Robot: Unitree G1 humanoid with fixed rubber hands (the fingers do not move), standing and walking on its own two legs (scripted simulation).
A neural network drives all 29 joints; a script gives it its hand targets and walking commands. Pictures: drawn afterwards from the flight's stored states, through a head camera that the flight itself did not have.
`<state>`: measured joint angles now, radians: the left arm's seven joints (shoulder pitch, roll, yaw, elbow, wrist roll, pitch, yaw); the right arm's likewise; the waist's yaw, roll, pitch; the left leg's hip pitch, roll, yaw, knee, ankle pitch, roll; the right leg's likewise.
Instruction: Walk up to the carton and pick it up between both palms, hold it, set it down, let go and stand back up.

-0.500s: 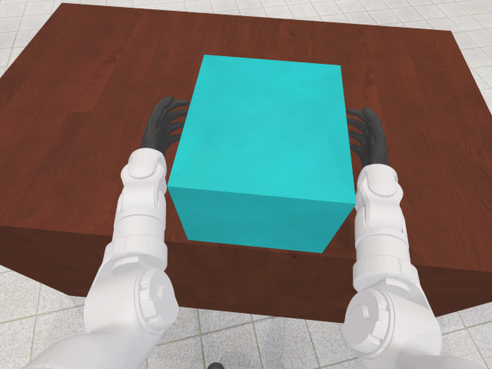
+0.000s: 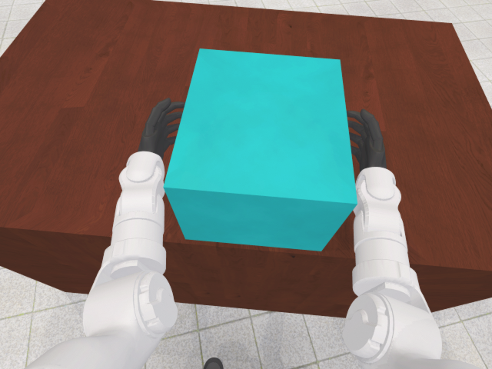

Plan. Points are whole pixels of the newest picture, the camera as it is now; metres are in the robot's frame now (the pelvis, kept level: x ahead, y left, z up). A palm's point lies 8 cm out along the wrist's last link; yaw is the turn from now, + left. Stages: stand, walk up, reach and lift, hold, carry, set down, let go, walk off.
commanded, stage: set down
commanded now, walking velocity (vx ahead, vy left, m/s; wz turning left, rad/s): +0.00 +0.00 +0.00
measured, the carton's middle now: (261, 151) +0.46 -0.01 +0.02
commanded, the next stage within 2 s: none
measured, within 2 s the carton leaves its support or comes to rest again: neither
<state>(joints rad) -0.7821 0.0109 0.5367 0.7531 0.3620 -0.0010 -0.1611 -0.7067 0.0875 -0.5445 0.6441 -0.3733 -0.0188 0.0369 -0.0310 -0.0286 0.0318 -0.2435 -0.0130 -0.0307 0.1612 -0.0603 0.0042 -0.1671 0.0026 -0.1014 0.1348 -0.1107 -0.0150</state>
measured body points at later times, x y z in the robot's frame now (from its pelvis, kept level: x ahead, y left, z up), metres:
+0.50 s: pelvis -0.02 +0.02 -0.01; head +0.07 +0.02 +0.43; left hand +0.46 +0.18 +0.05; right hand +0.44 -0.19 +0.05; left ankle +0.00 +0.12 -0.75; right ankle -0.04 -0.10 -0.75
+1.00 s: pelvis -0.05 +0.00 -0.02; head +0.01 +0.01 +0.43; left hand +0.46 +0.20 +0.16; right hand +0.42 -0.24 +0.17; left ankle +0.00 +0.12 -0.75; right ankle -0.04 -0.10 -0.75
